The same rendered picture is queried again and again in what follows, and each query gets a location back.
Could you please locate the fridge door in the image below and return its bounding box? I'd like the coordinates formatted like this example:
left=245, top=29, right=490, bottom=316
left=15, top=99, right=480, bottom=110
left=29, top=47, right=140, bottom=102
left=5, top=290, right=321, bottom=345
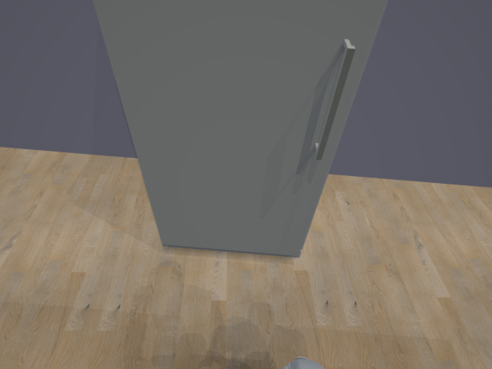
left=93, top=0, right=385, bottom=256

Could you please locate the handle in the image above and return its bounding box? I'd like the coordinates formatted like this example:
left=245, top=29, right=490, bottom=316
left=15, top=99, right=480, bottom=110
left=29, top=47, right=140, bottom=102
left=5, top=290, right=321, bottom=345
left=315, top=39, right=355, bottom=160

